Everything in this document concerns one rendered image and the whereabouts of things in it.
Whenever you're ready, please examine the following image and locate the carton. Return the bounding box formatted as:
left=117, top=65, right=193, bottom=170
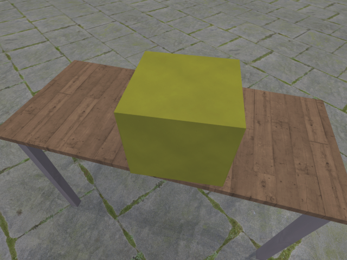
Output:
left=114, top=51, right=246, bottom=187

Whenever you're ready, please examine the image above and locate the table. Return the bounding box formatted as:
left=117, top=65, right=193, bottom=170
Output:
left=0, top=60, right=347, bottom=260

